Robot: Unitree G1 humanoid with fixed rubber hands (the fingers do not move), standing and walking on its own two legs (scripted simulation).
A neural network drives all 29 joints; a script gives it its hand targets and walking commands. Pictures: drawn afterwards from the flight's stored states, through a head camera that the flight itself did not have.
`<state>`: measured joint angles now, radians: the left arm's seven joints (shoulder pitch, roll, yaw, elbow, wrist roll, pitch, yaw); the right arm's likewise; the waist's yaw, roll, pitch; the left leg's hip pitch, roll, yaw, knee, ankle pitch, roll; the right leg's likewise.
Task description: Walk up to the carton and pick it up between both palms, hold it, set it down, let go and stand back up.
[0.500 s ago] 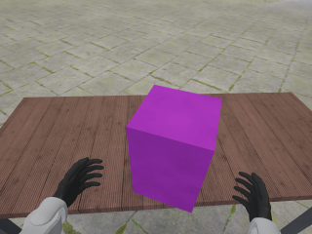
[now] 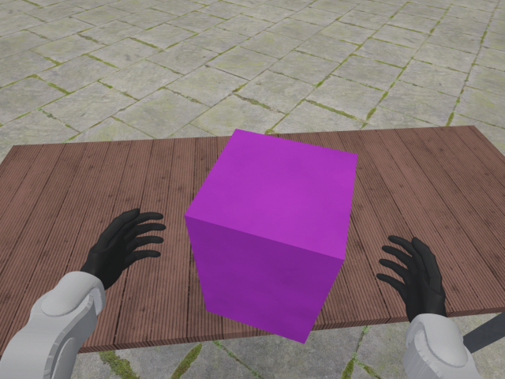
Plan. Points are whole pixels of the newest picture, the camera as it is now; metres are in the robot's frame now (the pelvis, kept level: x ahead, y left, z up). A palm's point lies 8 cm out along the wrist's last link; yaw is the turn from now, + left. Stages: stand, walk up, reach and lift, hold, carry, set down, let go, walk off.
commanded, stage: reach and lift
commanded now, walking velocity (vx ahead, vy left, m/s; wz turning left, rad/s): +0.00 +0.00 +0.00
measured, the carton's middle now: (272, 242) +0.33 -0.03 +0.04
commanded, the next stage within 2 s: none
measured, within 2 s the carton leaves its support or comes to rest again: neither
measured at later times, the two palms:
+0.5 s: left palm (113, 204) +0.32 +0.19 +0.16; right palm (435, 258) +0.23 -0.21 +0.15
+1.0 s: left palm (144, 144) +0.38 +0.15 +0.21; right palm (443, 204) +0.28 -0.23 +0.19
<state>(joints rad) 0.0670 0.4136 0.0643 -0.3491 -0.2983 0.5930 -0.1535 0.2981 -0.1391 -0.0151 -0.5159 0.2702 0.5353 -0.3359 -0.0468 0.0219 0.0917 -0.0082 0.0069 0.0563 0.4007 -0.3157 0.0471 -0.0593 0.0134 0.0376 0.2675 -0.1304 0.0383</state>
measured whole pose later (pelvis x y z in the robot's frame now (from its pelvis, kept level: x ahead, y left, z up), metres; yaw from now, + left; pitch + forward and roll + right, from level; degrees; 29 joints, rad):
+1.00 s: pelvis -0.04 -0.01 +0.00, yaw +0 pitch -3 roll -1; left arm -0.78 0.49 0.04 0.36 -0.28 0.76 -0.12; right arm -0.53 -0.16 -0.06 0.08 0.37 0.63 -0.34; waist -0.18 -0.04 0.02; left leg -0.11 -0.01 0.06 0.41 -0.25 0.05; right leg -0.17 0.00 0.05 0.31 -0.09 0.03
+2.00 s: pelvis -0.04 +0.00 +0.00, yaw +1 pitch +1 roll -2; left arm -0.67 0.28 -0.01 0.79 -0.17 0.18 -0.08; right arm -0.39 0.01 -0.06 0.52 0.15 0.08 -0.31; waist -0.16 0.00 0.02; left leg -0.23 -0.01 0.05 0.49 -0.29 0.05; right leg -0.27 0.00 0.03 0.35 -0.10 0.04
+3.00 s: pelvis -0.04 -0.01 +0.00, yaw +1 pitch +3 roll -2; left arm -0.72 0.15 0.11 0.77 0.06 0.17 -0.09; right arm -0.50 0.14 -0.12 0.67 0.05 -0.11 -0.40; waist -0.14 -0.02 0.04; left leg -0.27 0.01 0.03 0.49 -0.27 0.03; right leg -0.30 0.01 0.00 0.31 -0.07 0.02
